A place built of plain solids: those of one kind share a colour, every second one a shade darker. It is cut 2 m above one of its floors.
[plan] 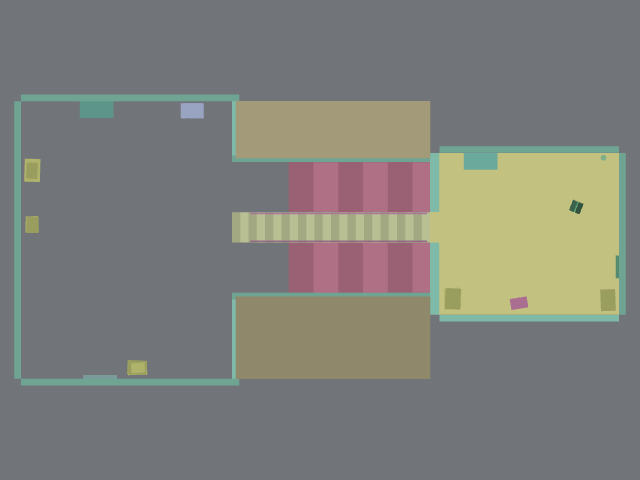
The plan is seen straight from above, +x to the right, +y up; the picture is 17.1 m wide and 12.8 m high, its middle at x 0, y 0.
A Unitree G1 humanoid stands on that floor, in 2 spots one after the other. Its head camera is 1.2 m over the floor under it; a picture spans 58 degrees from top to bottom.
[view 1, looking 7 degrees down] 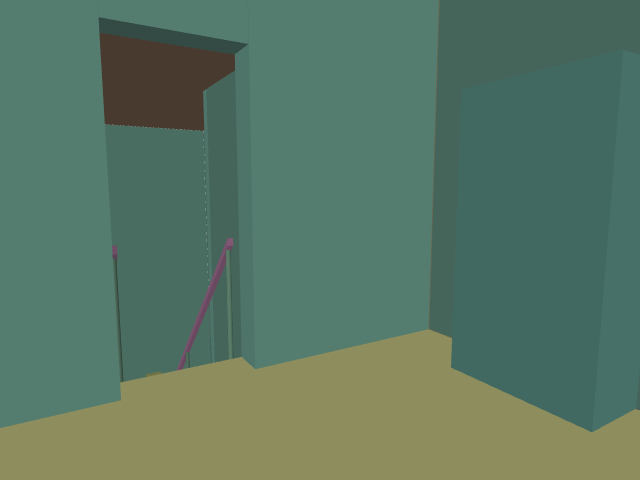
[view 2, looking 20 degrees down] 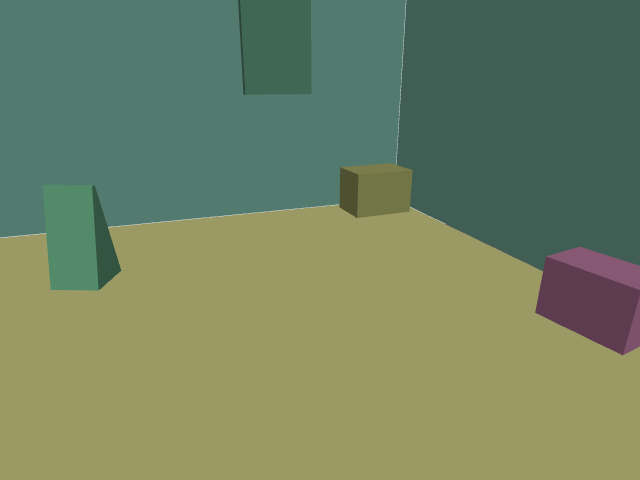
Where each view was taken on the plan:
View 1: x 5.75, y -0.30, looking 149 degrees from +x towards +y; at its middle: wall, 3.02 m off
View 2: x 3.93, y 0.34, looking -20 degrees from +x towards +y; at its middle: floor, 3.51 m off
